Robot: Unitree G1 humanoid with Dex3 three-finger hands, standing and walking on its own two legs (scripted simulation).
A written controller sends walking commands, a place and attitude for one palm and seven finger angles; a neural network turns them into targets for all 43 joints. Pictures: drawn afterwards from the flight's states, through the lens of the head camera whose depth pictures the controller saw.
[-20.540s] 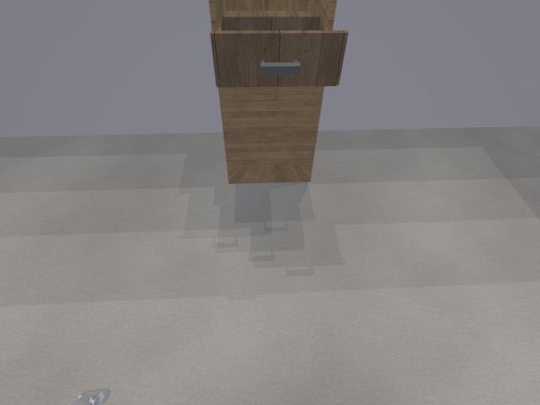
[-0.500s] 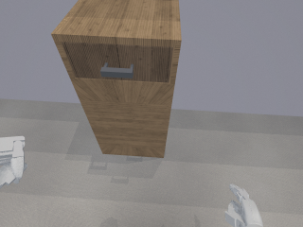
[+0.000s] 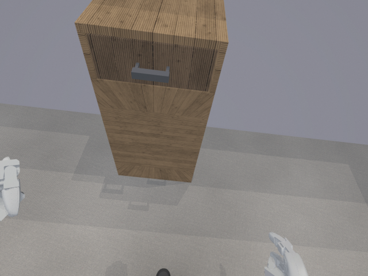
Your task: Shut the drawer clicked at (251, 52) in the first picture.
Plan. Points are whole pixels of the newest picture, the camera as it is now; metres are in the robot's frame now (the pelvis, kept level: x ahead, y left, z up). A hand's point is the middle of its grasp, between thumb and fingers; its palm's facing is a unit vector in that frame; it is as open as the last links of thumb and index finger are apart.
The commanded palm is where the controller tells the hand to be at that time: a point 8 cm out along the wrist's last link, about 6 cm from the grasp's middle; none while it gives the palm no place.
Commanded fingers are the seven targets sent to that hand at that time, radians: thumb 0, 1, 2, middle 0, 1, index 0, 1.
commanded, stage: step back with the hand held close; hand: left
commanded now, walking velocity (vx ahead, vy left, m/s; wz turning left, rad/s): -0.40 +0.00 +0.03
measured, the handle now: (151, 71) +0.69 +0.16 +0.03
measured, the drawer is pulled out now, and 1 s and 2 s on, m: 0.00 0.00 0.00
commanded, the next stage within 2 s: stop stepping back and stand still in 0.18 s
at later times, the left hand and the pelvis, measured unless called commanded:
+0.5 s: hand out of the picture +0.08 +0.25 +0.15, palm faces +0.45 -0.82 -0.37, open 3.3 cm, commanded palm +0.02 +0.28 +0.17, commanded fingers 0.00 0.90 0.90 -1.40 -1.60 -1.40 -1.60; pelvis -0.10 -0.01 -0.01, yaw +0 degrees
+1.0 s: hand out of the picture +0.01 +0.28 +0.14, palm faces +0.46 -0.82 -0.35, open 3.3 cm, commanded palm -0.05 +0.31 +0.17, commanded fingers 0.00 0.90 0.90 -1.40 -1.60 -1.40 -1.60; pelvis -0.17 +0.03 -0.02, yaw +2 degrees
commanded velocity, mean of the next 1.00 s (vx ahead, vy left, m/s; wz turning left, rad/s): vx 0.02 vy -0.02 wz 0.02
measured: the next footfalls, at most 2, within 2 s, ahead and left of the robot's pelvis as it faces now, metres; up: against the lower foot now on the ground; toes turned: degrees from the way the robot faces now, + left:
right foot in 0.20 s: -0.14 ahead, -0.10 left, +0.00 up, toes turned +0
left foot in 0.46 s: -0.10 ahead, +0.15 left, +0.00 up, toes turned +5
